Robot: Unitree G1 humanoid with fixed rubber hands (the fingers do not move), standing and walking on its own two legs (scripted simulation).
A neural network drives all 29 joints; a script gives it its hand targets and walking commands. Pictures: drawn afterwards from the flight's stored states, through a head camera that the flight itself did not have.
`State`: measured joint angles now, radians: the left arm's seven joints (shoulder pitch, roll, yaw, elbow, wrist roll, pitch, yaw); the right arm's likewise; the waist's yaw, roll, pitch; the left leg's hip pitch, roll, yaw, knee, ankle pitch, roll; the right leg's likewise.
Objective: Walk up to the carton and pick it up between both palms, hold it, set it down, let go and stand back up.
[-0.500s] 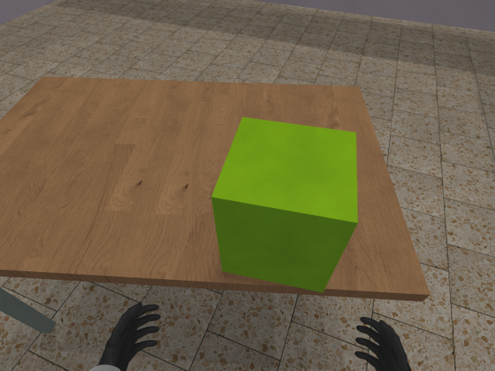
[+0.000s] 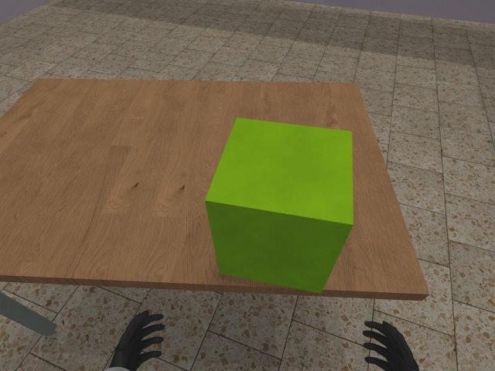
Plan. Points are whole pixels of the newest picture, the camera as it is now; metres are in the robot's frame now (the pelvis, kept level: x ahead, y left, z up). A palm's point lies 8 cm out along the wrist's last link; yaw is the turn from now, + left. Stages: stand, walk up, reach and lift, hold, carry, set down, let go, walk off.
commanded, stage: set down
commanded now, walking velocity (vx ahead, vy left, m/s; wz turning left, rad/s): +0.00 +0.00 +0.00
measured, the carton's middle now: (280, 208) +0.43 -0.02 +0.00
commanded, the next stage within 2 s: let go in 0.48 s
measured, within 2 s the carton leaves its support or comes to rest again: neither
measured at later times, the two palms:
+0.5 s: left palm (128, 365) +0.17 +0.23 -0.07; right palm out of the picture +0.15 -0.22 -0.08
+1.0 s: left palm (119, 369) +0.16 +0.24 -0.07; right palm out of the picture +0.15 -0.22 -0.08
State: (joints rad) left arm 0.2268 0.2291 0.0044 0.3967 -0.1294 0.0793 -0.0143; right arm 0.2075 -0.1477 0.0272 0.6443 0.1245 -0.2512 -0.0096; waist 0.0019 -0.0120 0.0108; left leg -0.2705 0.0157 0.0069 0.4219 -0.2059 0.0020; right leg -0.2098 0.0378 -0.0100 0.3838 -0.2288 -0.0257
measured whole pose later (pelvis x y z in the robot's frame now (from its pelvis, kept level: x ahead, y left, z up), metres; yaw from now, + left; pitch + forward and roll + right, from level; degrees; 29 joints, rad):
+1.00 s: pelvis +0.00 +0.00 +0.00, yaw +0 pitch +3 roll +0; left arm 0.23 0.25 0.00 0.42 -0.10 0.08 0.01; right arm 0.20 -0.17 0.02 0.73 0.12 -0.24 0.02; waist 0.01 -0.02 0.00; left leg -0.27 0.02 0.01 0.42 -0.20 0.00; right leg -0.21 0.04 -0.01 0.38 -0.23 -0.03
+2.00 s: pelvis -0.02 +0.01 +0.00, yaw +0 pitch +1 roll -1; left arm 0.36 0.39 0.00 0.55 -0.06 -0.04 0.01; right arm 0.20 -0.30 0.02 0.79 0.05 -0.03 0.01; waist -0.01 -0.01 -0.11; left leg -0.27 0.02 0.01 0.45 -0.20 0.00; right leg -0.21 0.04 -0.01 0.40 -0.21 -0.03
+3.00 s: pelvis -0.03 +0.01 +0.00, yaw +0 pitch +0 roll -1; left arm 0.35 0.38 0.00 0.58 -0.06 -0.04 0.00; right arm 0.20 -0.31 0.02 0.83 0.05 -0.04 0.01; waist -0.01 0.01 -0.06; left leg -0.27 0.02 0.01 0.45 -0.18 0.00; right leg -0.20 0.04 -0.01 0.40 -0.20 -0.02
